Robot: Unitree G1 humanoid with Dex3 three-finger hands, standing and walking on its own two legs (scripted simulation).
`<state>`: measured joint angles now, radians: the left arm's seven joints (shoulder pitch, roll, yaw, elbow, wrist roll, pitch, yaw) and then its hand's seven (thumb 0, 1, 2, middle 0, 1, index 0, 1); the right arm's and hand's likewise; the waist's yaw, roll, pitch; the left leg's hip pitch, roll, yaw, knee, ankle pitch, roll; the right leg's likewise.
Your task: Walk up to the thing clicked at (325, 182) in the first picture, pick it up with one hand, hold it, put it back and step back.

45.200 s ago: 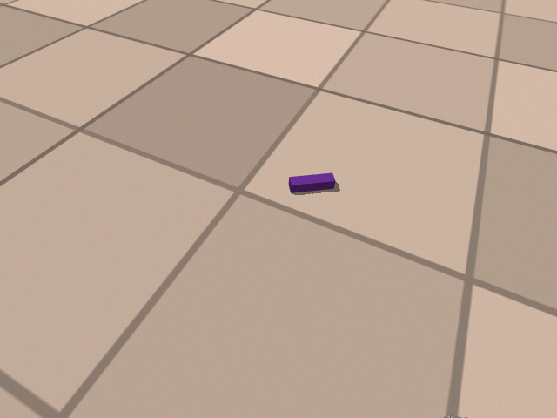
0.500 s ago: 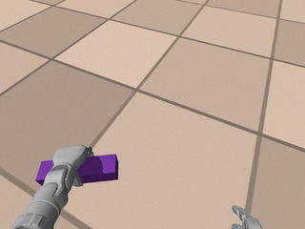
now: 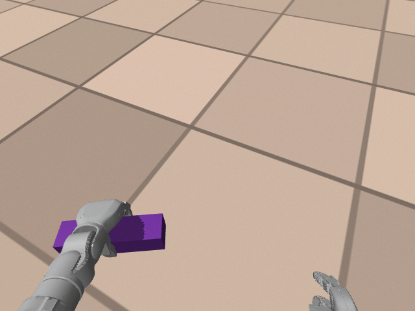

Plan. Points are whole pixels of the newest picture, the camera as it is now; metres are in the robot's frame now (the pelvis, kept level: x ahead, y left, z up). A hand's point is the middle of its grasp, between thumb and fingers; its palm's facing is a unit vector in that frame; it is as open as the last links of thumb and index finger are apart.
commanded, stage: hold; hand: left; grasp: from above
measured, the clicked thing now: (113, 235) +0.30 +0.21 -0.08
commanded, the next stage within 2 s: crouch in 0.90 s
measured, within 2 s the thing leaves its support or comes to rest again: neither
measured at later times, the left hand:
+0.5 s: hand (104, 237) +0.28 +0.22 -0.04, palm faces -0.47 -0.07 -0.88, open 8.9 cm
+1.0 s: hand (104, 231) +0.30 +0.22 -0.04, palm faces -0.47 -0.06 -0.88, open 8.9 cm
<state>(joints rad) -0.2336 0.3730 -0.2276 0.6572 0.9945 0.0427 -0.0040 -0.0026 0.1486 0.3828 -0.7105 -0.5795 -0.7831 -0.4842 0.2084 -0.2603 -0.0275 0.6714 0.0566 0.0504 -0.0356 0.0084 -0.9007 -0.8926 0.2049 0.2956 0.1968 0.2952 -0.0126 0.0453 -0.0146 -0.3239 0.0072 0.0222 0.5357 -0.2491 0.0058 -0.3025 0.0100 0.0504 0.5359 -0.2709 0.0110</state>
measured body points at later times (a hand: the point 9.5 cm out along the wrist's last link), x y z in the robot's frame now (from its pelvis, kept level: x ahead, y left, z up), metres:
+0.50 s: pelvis +0.00 +0.00 +0.00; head +0.01 -0.02 +0.45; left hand +0.30 +0.22 +0.01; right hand +0.15 -0.25 -0.11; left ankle +0.02 +0.12 -0.73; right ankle +0.01 -0.13 -0.73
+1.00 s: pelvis +0.01 +0.00 +0.01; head +0.02 -0.02 +0.45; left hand +0.32 +0.22 +0.01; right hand +0.15 -0.26 -0.11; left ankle +0.02 +0.12 -0.73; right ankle +0.01 -0.13 -0.73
